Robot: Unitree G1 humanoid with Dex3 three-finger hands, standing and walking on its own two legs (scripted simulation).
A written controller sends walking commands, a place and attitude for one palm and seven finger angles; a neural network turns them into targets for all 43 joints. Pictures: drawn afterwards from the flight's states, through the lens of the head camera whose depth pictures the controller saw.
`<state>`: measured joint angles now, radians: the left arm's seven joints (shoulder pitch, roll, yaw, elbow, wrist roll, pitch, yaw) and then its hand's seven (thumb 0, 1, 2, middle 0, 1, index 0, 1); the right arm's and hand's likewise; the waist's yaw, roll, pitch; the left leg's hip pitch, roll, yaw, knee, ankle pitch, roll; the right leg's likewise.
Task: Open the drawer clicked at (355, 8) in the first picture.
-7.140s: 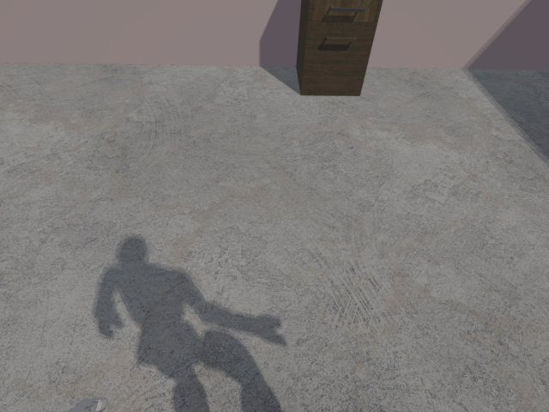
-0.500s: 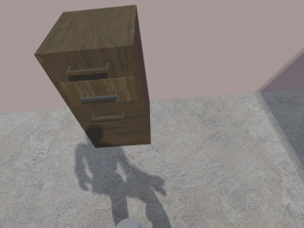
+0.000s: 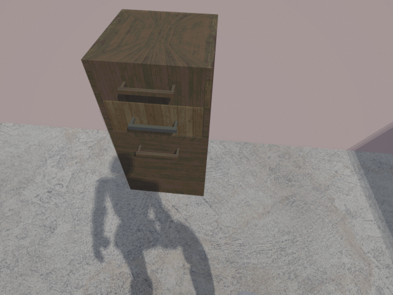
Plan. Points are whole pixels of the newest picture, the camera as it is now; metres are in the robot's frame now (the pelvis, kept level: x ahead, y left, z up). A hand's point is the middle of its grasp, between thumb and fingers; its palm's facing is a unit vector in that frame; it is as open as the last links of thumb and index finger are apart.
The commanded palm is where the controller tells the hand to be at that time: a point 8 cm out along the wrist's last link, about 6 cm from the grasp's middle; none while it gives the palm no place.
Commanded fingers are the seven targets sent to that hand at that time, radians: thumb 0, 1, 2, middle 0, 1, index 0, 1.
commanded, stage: take the last steps up to it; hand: left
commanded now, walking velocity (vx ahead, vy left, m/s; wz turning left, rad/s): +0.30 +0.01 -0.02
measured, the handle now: (153, 125) +0.73 +0.23 -0.19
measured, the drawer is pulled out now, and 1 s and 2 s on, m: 0.00 0.00 0.00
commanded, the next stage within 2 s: come to a stop and stand still in 0.50 s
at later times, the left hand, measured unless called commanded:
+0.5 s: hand (144, 288) +0.17 +0.14 -0.16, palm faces +0.07 -0.98 -0.19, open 7.3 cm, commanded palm none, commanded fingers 0.00 0.90 0.90 -0.20 -0.30 -0.20 -0.30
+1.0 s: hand (137, 226) +0.31 +0.19 -0.17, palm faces +0.06 -0.96 -0.27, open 7.4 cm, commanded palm none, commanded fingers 0.00 0.90 0.90 -0.20 -0.30 -0.20 -0.30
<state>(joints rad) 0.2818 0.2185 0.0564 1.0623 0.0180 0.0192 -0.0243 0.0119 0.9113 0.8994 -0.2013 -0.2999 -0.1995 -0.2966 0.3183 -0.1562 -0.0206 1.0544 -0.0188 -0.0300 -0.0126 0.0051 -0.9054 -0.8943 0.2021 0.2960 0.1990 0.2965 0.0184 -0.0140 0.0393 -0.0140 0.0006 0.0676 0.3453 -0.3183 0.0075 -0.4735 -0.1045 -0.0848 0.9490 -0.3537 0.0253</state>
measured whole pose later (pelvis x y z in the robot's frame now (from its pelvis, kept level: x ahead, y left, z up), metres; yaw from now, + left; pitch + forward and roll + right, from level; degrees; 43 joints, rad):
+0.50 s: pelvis +0.17 -0.04 +0.01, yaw +0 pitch +0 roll +0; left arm 0.30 0.13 0.04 1.09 0.02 -0.07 0.00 0.00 0.93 0.90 -0.20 -0.30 -0.20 -0.30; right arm 0.19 -0.18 -0.05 1.04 -0.02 -0.01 0.01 0.01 -0.91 -0.89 0.20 0.30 0.19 0.30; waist 0.01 0.03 0.03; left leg -0.50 0.10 0.06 0.82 -0.22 -0.02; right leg -0.10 -0.01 -0.16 0.34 -0.25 -0.05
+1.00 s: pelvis +0.25 -0.02 +0.00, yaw +0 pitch +0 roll +0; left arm 0.16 0.22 0.08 0.99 0.01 0.06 0.02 0.00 0.91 0.90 -0.20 -0.30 -0.20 -0.30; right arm 0.11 -0.18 -0.06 1.02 -0.02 0.03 -0.04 0.00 -0.92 -0.89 0.21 0.30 0.20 0.30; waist 0.01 0.00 0.11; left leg -0.27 0.07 0.12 0.47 -0.19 0.00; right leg -0.41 -0.04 -0.01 0.91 -0.45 0.03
